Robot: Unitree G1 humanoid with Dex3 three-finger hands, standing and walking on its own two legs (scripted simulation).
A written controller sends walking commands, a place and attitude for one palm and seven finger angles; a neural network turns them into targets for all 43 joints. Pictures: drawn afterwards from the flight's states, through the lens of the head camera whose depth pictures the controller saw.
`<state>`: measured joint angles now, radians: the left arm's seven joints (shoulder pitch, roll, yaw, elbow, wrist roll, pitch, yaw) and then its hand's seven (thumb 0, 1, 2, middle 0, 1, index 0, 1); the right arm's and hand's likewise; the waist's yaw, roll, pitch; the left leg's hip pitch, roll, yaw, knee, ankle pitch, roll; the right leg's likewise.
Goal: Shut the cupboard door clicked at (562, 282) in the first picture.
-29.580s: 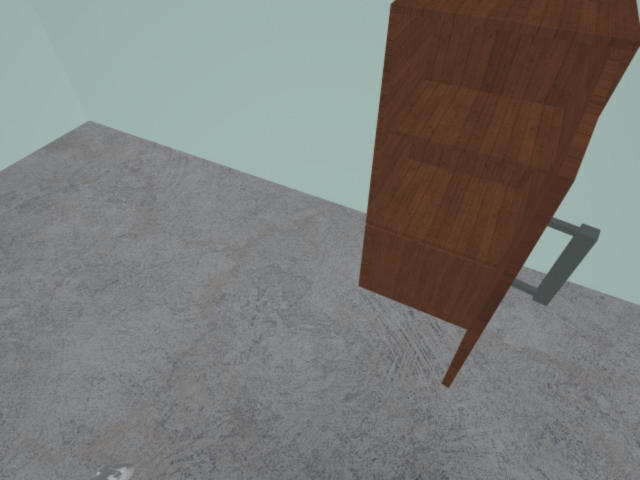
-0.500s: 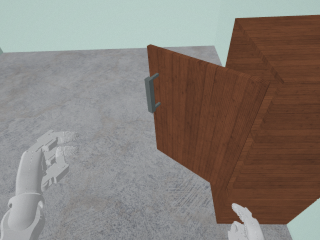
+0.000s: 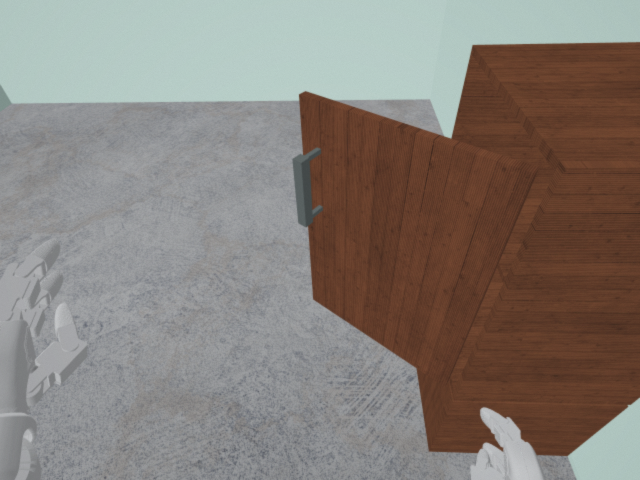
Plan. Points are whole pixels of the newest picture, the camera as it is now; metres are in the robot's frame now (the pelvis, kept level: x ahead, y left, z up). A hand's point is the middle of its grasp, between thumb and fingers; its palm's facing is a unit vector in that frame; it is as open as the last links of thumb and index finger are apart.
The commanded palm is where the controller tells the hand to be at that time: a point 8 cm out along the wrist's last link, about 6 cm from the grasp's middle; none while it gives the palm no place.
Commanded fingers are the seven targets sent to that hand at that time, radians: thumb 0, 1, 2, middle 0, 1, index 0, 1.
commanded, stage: draw the hand back to the body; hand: left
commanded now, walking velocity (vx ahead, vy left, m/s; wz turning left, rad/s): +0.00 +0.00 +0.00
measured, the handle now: (310, 187) +0.64 +0.10 +0.02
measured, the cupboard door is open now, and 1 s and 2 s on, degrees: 52 52 52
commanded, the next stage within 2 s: step back with the hand held close in 0.04 s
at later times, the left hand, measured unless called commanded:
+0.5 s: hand (71, 341) +0.19 +0.27 +0.15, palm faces +0.36 -0.78 -0.51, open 7.4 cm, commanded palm +0.13 +0.31 +0.17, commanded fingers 0.00 0.90 0.90 -0.20 -0.30 -0.20 -0.30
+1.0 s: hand out of the picture +0.11 +0.29 +0.16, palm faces +0.49 -0.76 -0.42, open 7.4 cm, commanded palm +0.05 +0.32 +0.17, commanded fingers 0.00 0.90 0.90 -0.20 -0.30 -0.20 -0.30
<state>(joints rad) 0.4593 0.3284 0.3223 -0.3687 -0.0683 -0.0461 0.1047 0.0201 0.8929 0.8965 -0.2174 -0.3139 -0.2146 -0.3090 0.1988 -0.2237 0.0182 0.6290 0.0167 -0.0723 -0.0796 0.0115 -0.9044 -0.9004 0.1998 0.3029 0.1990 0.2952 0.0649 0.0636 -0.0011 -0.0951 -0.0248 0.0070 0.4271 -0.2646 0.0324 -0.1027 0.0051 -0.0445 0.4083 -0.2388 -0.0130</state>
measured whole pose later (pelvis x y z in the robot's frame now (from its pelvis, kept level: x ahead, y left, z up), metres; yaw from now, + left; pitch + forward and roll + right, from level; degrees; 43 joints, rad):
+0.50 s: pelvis -0.02 +0.02 +0.00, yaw -1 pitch +1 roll -1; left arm 0.54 0.42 0.40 -0.44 -0.06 -0.14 0.12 0.02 0.89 0.90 -0.21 -0.30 -0.21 -0.30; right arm 0.18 -0.25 -0.03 0.57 0.03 0.04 -0.09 0.01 -0.91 -0.90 0.20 0.30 0.20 0.30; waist 0.00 0.05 0.01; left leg -0.25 -0.03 0.03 0.50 -0.27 0.05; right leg -0.26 -0.01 -0.02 0.48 -0.23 0.01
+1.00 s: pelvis -0.09 +0.02 -0.03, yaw +0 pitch -1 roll -2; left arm 0.48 0.37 0.45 -0.48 -0.01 -0.23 0.15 0.02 0.89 0.90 -0.21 -0.30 -0.21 -0.30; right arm 0.24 -0.22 0.00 0.57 0.01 -0.02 -0.07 0.01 -0.90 -0.90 0.20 0.30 0.20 0.30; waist 0.01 0.01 0.00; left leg -0.44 -0.02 0.03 0.73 -0.33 0.07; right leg -0.42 0.00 -0.03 0.63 -0.20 0.01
